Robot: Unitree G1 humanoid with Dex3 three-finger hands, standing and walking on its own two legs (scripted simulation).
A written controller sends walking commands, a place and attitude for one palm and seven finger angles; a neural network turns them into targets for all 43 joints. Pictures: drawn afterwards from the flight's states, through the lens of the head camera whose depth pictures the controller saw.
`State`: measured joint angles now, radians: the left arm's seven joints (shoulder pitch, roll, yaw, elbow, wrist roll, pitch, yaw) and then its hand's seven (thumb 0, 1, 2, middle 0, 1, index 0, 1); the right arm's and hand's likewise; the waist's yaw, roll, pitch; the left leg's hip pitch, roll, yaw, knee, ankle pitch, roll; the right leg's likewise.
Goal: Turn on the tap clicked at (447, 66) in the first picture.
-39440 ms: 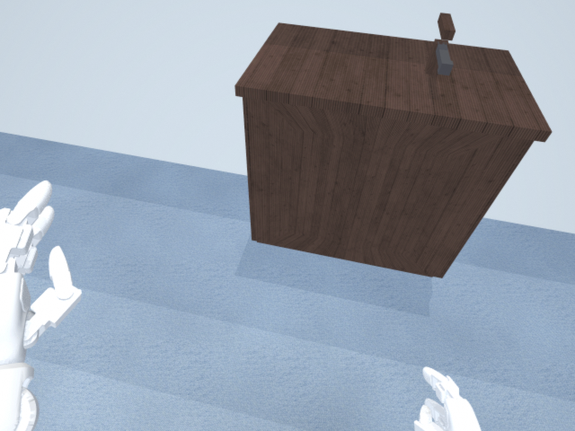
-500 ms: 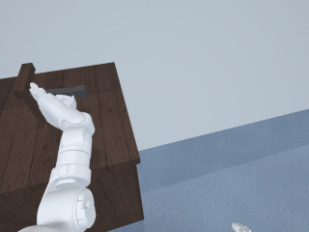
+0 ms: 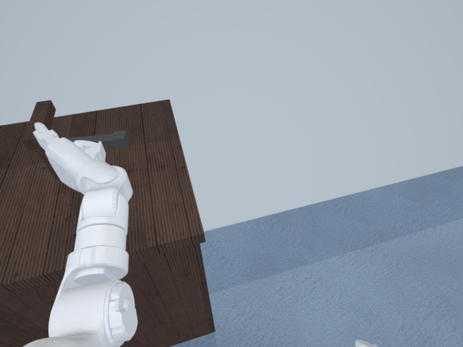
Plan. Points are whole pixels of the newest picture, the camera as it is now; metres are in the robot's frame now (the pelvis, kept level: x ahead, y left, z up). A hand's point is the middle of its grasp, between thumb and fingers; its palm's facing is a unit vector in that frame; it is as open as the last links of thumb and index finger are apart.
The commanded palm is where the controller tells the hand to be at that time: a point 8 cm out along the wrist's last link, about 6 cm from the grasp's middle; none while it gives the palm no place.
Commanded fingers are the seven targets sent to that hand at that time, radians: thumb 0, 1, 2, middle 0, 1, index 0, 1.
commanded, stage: lift the hand up off the lever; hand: left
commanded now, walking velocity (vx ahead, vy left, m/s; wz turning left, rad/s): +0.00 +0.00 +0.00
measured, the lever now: (120, 140) +0.50 +0.26 +0.11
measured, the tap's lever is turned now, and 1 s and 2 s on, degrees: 82 82 82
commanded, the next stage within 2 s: draw the hand back beside the body in 0.88 s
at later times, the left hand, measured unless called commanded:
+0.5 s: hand (102, 138) +0.41 +0.24 +0.18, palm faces +0.82 -0.57 -0.05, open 7.8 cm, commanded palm +0.36 +0.26 +0.18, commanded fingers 0.00 0.90 0.90 -0.15 -0.15 -0.15 -0.15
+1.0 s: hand (102, 136) +0.41 +0.24 +0.18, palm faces +0.82 -0.57 -0.08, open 7.8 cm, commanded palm +0.35 +0.26 +0.18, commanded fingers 0.00 0.90 0.90 -0.15 -0.16 -0.15 -0.16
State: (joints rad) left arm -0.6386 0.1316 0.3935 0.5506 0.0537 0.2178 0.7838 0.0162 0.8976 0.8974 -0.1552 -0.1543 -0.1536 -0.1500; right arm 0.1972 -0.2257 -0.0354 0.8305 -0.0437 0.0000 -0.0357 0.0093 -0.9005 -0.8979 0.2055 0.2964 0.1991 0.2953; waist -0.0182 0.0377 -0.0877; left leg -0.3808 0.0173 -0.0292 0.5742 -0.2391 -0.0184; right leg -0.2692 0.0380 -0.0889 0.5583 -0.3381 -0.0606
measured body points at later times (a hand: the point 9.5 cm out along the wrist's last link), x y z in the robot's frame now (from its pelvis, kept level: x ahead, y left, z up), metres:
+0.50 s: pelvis +0.00 +0.01 +0.00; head -0.02 -0.01 +0.45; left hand +0.36 +0.27 +0.19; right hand +0.15 -0.23 -0.11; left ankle +0.04 +0.13 -0.73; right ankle -0.03 -0.08 -0.73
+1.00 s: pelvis +0.00 +0.00 +0.01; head -0.01 -0.01 +0.46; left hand +0.36 +0.27 +0.19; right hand +0.18 -0.23 -0.10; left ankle +0.04 +0.13 -0.73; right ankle -0.03 -0.08 -0.73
